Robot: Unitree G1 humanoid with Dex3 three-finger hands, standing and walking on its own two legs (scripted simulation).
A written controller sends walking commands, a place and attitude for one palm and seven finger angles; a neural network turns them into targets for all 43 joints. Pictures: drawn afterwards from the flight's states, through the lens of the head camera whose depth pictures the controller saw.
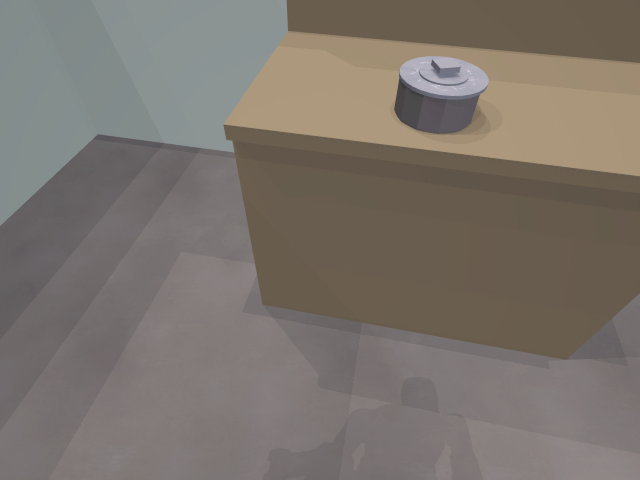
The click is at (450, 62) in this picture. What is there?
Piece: lid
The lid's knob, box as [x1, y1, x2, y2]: [431, 58, 460, 73]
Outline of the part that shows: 432,59 431,65 438,73 459,71 460,66 452,58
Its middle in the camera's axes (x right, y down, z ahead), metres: +0.27 -0.37 +0.83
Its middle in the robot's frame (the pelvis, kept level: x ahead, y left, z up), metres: +0.89 -0.22 +0.12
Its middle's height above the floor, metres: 0.89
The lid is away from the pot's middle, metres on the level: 0.00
